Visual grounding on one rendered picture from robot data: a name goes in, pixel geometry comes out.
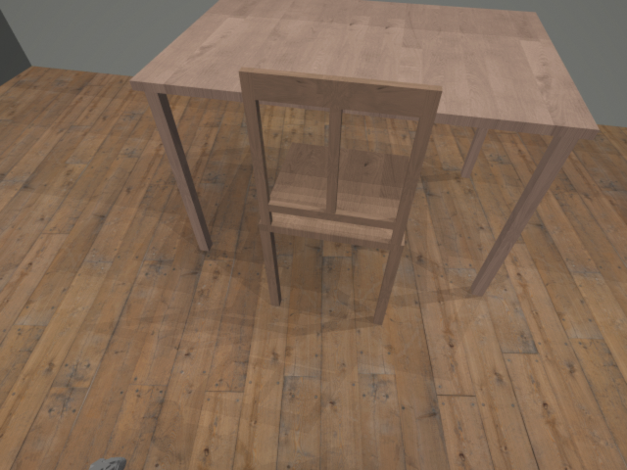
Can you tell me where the table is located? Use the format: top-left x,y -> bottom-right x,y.
129,0 -> 600,297

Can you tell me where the chair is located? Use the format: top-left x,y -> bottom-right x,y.
239,67 -> 443,325

